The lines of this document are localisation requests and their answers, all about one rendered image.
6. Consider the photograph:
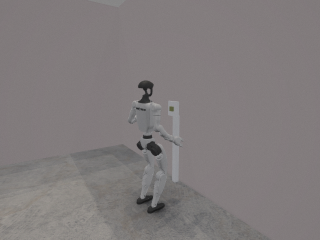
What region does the robot right forearm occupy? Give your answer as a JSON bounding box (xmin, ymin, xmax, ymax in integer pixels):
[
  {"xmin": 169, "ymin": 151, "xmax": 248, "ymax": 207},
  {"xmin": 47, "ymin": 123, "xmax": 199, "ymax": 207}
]
[{"xmin": 158, "ymin": 125, "xmax": 176, "ymax": 143}]

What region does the panel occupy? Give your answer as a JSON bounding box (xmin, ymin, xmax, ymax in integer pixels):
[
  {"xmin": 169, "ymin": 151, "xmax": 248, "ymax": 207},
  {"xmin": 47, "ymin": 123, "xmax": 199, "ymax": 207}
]
[{"xmin": 168, "ymin": 101, "xmax": 180, "ymax": 183}]

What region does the robot right upper arm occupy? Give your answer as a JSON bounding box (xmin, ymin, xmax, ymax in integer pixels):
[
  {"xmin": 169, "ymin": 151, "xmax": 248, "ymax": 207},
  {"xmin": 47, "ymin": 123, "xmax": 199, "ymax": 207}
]
[{"xmin": 151, "ymin": 102, "xmax": 162, "ymax": 132}]

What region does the robot left upper arm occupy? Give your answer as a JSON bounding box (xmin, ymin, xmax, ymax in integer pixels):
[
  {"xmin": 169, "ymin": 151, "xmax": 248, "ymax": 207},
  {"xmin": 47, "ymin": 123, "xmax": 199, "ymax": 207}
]
[{"xmin": 127, "ymin": 100, "xmax": 139, "ymax": 124}]

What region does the robot left shin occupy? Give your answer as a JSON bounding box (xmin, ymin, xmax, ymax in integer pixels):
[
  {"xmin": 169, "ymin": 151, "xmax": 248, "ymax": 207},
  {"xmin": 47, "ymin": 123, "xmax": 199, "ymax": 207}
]
[{"xmin": 140, "ymin": 167, "xmax": 155, "ymax": 199}]

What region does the robot right hand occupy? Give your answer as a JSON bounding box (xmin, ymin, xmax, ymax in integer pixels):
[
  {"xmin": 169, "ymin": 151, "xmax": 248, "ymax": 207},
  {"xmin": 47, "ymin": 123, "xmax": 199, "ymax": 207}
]
[{"xmin": 173, "ymin": 136, "xmax": 184, "ymax": 147}]

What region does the right robot foot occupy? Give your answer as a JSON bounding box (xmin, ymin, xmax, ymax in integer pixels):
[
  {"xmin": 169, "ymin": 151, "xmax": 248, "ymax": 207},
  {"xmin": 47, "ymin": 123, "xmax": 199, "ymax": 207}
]
[{"xmin": 147, "ymin": 203, "xmax": 165, "ymax": 214}]

